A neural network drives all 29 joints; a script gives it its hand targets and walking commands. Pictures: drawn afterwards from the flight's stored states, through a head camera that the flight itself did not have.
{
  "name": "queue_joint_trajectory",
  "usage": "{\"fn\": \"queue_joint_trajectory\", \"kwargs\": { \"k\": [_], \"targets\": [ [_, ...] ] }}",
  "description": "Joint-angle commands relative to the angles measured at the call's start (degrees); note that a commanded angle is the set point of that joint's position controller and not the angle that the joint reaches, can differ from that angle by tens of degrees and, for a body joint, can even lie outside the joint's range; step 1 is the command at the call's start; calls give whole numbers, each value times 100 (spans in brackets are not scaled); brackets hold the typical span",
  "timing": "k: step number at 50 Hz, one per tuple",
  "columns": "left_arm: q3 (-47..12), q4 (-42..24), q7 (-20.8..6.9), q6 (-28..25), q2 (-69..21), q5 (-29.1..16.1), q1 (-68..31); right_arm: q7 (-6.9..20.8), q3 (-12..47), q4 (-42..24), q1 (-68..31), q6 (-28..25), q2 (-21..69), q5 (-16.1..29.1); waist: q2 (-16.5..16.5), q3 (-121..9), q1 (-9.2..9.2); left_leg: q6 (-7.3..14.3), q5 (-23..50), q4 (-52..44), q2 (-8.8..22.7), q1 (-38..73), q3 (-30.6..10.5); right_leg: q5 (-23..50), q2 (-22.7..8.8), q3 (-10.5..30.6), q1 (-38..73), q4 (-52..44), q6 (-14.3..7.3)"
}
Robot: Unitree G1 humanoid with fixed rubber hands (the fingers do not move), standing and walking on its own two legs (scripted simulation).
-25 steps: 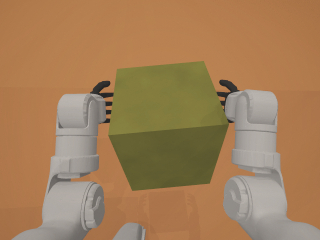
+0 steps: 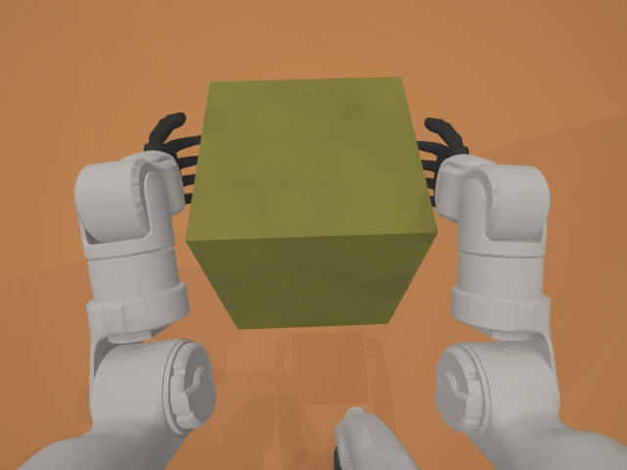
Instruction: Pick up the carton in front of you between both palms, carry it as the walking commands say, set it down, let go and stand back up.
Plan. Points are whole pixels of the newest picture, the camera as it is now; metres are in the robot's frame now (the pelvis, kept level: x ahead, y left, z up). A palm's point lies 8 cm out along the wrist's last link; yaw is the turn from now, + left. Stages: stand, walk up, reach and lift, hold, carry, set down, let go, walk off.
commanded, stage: carry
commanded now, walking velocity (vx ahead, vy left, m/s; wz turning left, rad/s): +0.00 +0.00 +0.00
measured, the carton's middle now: (310, 217) +0.40 -0.05 +0.08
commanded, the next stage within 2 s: none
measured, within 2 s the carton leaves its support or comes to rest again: neither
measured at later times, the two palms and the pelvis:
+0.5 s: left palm (131, 83) +0.54 +0.14 +0.19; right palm (380, 51) +0.56 -0.16 +0.19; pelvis +0.18 -0.04 +0.01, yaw +3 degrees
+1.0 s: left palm (133, 115) +0.53 +0.15 +0.16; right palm (371, 86) +0.55 -0.15 +0.16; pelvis +0.19 -0.02 +0.01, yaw +3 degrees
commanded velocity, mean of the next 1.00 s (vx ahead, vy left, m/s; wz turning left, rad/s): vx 0.05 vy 0.00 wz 0.00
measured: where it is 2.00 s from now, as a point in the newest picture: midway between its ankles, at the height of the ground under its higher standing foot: (277, 307)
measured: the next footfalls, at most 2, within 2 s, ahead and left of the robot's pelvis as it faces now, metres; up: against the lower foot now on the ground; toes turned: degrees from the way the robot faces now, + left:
right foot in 0.08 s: +0.23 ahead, -0.11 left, +0.02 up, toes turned -4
left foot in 0.34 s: +0.17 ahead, +0.08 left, +0.01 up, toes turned +5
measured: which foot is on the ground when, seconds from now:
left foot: down 0.00-0.12, up 0.14-0.32, down 0.34-1.00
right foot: up 0.00-0.06, down 0.08-1.00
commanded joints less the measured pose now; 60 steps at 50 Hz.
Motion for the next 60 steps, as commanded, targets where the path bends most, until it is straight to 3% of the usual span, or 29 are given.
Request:
{"fn": "queue_joint_trajectory", "kwargs": {
  "k": [1,3,4,5,6,7,8,9,11,13,15,17,18,19,21,30,34,41,46,49,52,54,56,58,59,60],
  "targets": [
    [-3164,38,-812,-58,-5135,-1765,-3528,1678,3453,-757,-4921,-40,6520,2893,753,-3848,478,542,3543,21,1259,2001,-983,742,182,-402,1405,-1676,61],
    [-3267,301,-897,-9,-5258,-1903,-3520,1715,3339,-280,-4603,4,6418,2669,468,-3912,625,268,2907,601,1035,1582,-521,1742,312,-814,2540,-2743,10],
    [-3323,418,-965,18,-5322,-1999,-3558,1726,3293,-71,-4479,19,6373,2554,306,-3956,749,53,2573,935,937,1098,-427,2053,81,-618,3387,-3020,-143],
    [-3346,537,-1045,52,-5396,-2123,-3608,1734,3200,118,-4357,38,6233,2442,-278,-4196,898,-251,854,1463,884,376,-426,3660,-1075,587,4371,-2862,-347],
    [-3347,849,-1079,27,-5459,-2118,-3719,1744,3070,279,-4462,91,6268,2391,-1304,-4399,958,-518,-847,1796,292,-383,-419,5539,-1959,1980,4872,-2793,-1154],
    [-3353,895,-1113,21,-5635,-2254,-3662,1750,3008,388,-4520,107,6179,2302,-1359,-4167,1028,-532,-1749,2031,255,-546,-655,6183,-2052,2147,4912,-2772,-1299],
    [-3385,803,-1152,3,-5747,-2358,-3738,1756,2916,535,-4392,102,6304,2251,-1193,-4158,1015,-541,-1858,2045,209,-777,-801,5844,-2062,2149,4948,-2837,-1421],
    [-3430,685,-1183,15,-5955,-2518,-3741,1722,2935,396,-4289,84,6334,2214,-800,-4020,985,-572,-1787,1879,204,-844,-843,5713,-1918,2013,4957,-2877,-1230],
    [-3611,182,-1215,-58,-6281,-2866,-4471,1668,2746,421,-4236,35,6332,2083,-754,-3960,898,-554,-1456,963,171,-542,-789,5838,-1514,1362,4883,-2773,-804],
    [-3731,-148,-1206,-91,-6431,-3090,-4766,1580,2707,294,-4136,-22,6296,2025,-786,-4148,909,-530,-962,415,34,71,-539,5743,-1299,937,4814,-2695,-549],
    [-3803,-351,-1167,-106,-6410,-3189,-4868,1497,2682,133,-4051,-45,6192,1960,-696,-4274,891,-442,-9,-127,136,895,-466,5024,-1161,583,4401,-2609,-451],
    [-3823,-347,-1124,-99,-6263,-3149,-4775,1455,2692,28,-4025,-1,6062,1921,-510,-4332,855,-304,938,-77,495,1742,-721,3889,-1021,406,3658,-2515,-408],
    [-3824,-286,-1115,-75,-6229,-3110,-4707,1442,2714,39,-4046,12,5959,1855,-148,-4326,813,-180,2028,424,733,2002,-874,3671,-871,254,3271,-2444,-307],
    [-3840,-190,-1124,-48,-6210,-3094,-4674,1437,2730,115,-3981,24,5871,1805,108,-4181,783,-130,2591,573,809,2001,-904,3546,-778,147,3102,-2381,-246],
    [-3802,154,-1156,-12,-6184,-3060,-4469,1470,2723,364,-3756,44,5828,1798,115,-4041,791,-152,2891,654,782,1901,-874,3660,-751,118,3131,-2248,-217],
    [-3133,1547,-1348,-380,-6495,-2522,-3410,1805,2570,1261,-3386,-295,6479,1842,-186,-3454,780,-211,2532,475,714,1332,-881,3993,-781,105,3527,-2234,-234],
    [-3248,1258,-1360,-686,-6660,-2549,-3440,1883,2785,921,-3583,-598,6784,2062,-136,-3333,776,-202,2467,286,745,1402,-897,3598,-767,87,3561,-2373,-231],
    [-3793,417,-1203,-843,-6649,-2807,-3362,1738,3246,64,-3500,-779,6734,2289,-106,-3499,763,-177,2217,139,766,1671,-889,3232,-795,120,3742,-2557,-236],
    [-3841,660,-1227,-797,-6536,-2745,-2895,1722,3194,343,-2907,-732,6505,2095,-103,-3424,765,-177,2370,119,784,1747,-886,3236,-802,100,3676,-2580,-214],
    [-3900,582,-1262,-829,-6528,-2805,-3127,1746,3194,292,-3130,-747,6444,2096,-57,-3199,772,-79,765,-99,714,1681,-866,1434,-704,-16,3490,-2779,-284],
    [-3969,333,-1213,-776,-6406,-2915,-3586,1697,3222,89,-3546,-686,6300,2176,17,-2513,789,115,-1096,-358,796,1247,-1174,-486,-680,118,2926,-2911,-358],
    [-3961,202,-1138,-655,-6204,-2987,-3845,1623,3203,-26,-3770,-579,6082,2226,146,-2234,774,189,-1531,-524,887,1187,-1394,-752,-613,65,2633,-2813,-356],
    [-3851,320,-1071,-492,-5987,-2999,-3832,1548,3081,66,-3728,-437,5816,2192,321,-2266,765,245,-1246,-550,1011,1432,-1572,-383,-477,-147,2542,-2507,-326],
    [-3663,636,-1048,-348,-5816,-2955,-3691,1501,2901,321,-3588,-303,5614,2108,358,-2411,811,247,-280,-199,1039,1621,-1535,52,-379,-247,2642,-2315,-331],
    [-3558,836,-1053,-296,-5762,-2923,-3609,1493,2811,464,-3569,-244,5563,2071,183,-2493,892,156,464,223,898,1442,-1241,259,-388,-149,2992,-2464,-404],
    [-3453,1030,-1060,-266,-5701,-2889,-3547,1497,2718,606,-3577,-188,5544,2048,-250,-2569,1008,-13,1119,870,621,984,-753,601,-595,260,3572,-2767,-558]
  ]
}}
